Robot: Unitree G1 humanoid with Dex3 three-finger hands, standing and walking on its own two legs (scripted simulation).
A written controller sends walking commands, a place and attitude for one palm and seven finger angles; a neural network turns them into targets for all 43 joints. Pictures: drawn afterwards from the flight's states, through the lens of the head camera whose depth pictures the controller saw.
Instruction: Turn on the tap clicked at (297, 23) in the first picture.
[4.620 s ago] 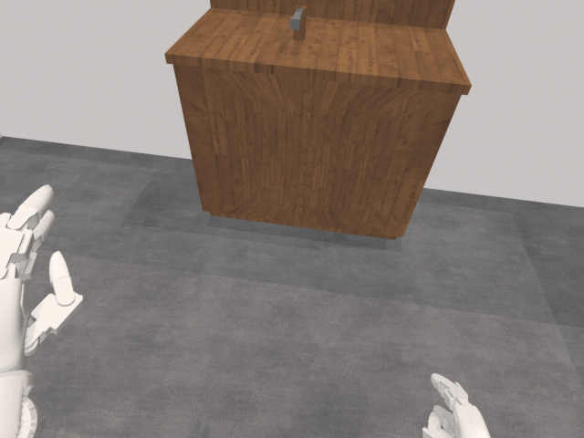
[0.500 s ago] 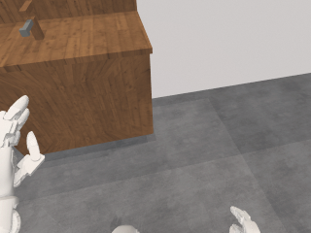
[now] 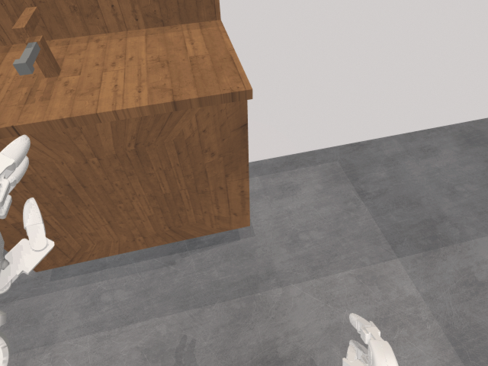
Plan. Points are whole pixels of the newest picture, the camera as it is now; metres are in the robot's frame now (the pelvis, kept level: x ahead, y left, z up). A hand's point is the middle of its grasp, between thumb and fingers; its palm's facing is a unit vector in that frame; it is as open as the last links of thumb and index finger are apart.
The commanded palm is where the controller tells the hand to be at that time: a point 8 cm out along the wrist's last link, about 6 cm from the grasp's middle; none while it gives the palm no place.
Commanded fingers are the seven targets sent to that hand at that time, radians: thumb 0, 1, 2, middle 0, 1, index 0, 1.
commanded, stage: take the last steps up to it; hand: left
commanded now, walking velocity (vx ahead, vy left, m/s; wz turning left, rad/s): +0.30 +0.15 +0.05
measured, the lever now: (23, 66) +0.71 +0.56 +0.13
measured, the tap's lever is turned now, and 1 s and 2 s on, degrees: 0 0 0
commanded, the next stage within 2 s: come to a stop and stand still in 1.00 s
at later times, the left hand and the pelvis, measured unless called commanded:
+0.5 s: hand (22, 146) +0.36 +0.33 +0.20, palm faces +0.40 -0.81 -0.43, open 7.4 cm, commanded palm +0.29 +0.36 +0.19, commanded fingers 0.00 0.90 0.90 -0.20 -0.30 -0.20 -0.30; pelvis +0.12 +0.09 +0.01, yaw -1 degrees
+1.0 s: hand (49, 119) +0.44 +0.34 +0.19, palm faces +0.35 -0.82 -0.45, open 7.4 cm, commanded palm +0.37 +0.39 +0.19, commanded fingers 0.00 0.90 0.90 -0.20 -0.30 -0.20 -0.30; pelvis +0.21 +0.11 +0.02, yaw +0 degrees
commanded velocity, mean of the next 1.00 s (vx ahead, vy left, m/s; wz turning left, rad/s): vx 0.24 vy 0.14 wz -0.01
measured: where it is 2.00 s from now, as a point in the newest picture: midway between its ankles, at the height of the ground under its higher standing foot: outside the picture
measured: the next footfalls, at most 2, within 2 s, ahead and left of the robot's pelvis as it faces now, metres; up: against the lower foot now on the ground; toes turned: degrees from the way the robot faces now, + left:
left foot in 0.36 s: +0.20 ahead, +0.20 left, +0.00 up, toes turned +9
right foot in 0.72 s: +0.25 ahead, +0.01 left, +0.00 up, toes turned -10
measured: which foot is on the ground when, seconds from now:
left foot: down 0.00-0.00, up 0.02-0.34, down 0.36-0.74, up 0.76-1.00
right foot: down 0.00-0.38, up 0.40-0.70, down 0.72-1.00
